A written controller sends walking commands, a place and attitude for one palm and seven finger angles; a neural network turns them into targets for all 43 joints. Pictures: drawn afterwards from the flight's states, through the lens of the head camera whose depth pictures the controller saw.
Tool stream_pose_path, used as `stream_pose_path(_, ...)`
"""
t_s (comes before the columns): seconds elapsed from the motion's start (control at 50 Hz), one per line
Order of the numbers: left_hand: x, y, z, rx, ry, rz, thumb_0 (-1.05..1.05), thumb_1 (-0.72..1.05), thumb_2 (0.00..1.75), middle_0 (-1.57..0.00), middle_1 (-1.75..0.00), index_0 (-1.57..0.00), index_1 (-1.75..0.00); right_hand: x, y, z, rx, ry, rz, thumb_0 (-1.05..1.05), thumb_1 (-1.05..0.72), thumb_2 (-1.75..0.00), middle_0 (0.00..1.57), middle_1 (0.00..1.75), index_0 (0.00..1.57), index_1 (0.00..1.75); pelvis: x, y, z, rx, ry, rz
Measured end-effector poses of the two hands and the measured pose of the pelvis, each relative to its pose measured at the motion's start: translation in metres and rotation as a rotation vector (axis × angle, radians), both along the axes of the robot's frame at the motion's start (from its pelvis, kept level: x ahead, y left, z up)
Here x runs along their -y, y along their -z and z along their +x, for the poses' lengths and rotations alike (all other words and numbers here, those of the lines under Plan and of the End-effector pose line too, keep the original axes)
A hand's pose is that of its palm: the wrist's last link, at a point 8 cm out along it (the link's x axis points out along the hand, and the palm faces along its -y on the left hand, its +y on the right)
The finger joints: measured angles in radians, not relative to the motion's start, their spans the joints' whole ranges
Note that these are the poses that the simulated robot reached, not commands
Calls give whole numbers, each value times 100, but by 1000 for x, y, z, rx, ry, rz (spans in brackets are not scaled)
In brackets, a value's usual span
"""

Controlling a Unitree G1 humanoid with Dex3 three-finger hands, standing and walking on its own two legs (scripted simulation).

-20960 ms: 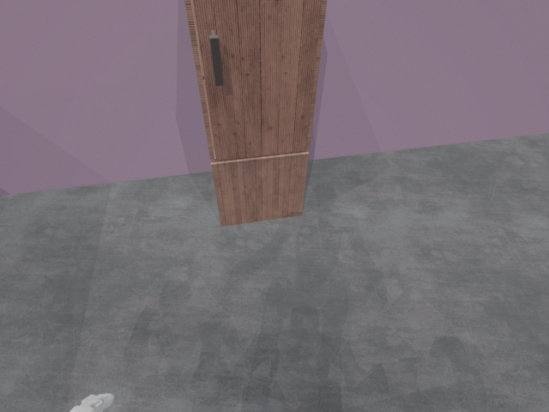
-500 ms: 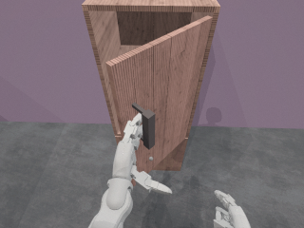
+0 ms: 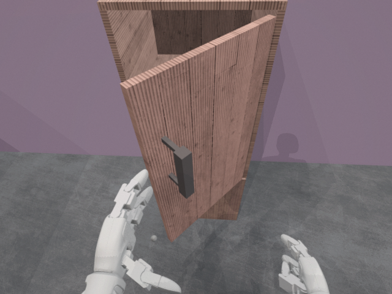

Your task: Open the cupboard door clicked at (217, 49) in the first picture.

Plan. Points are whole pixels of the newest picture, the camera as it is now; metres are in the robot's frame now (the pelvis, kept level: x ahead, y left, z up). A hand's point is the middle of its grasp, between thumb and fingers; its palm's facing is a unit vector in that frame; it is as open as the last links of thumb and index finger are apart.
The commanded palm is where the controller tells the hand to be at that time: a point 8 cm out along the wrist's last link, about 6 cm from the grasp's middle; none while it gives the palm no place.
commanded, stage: slide the hand sideways off the handle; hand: left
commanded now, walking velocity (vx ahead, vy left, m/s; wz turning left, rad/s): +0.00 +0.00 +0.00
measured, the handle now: (177, 167) +0.34 +0.07 +0.09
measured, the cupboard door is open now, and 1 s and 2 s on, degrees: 47 47 47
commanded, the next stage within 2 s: draw the hand back to the body in 0.24 s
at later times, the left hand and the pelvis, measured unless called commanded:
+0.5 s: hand (128, 243) +0.19 +0.12 +0.10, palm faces -0.02 -1.00 -0.06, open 16.3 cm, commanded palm +0.15 +0.18 +0.11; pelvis +0.00 -0.01 -0.01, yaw +0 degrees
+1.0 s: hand (68, 228) +0.19 +0.20 +0.14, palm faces +0.16 -0.95 -0.25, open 15.3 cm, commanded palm +0.15 +0.26 +0.16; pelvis +0.01 +0.02 +0.02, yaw +0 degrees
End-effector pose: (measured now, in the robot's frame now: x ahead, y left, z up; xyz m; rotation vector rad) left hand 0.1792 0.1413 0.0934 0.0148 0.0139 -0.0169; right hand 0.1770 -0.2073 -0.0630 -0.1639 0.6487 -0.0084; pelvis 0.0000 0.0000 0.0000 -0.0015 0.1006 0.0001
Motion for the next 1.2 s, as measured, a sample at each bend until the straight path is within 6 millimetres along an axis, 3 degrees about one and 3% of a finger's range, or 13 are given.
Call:
stream_pose_path(0.26,-16,1,-20,-1,5,20,-1,-50,30,-15,-30,-15,-30,26,8,-5,14,37,-30,2,-91,-90,20,30,20,29,12,6,1,-28,-12,1)
stream_pose_path(0.4,-23,0,-18,28,9,16,-1,-50,30,-15,-30,-15,-30,28,9,-9,29,54,-40,2,-91,-90,20,30,20,29,11,9,-3,-33,-14,-3)
stream_pose_path(0.58,-48,-21,-15,64,-4,49,-1,-50,30,-15,-30,-15,-30,16,1,-9,53,76,-18,2,-91,-90,20,30,20,29,3,3,0,-10,-7,-10)
stream_pose_path(0.86,-90,-43,-16,62,-22,62,-1,-47,31,-15,-30,-15,-30,-11,-21,9,126,33,-33,2,-90,-90,20,30,20,30,-15,-7,3,33,-14,-29)
stream_pose_path(0.96,-104,-59,-18,53,-139,216,-1,-37,36,-16,-30,-16,-30,-21,-26,11,106,30,-47,2,-90,-90,21,30,20,30,-21,-16,6,58,-9,-26)
stream_pose_path(1.2,-144,-82,-23,40,-309,357,0,1,52,-17,-31,-17,-30,-36,-28,9,26,6,-56,2,-90,-90,21,30,20,30,-31,-34,11,117,-3,-20)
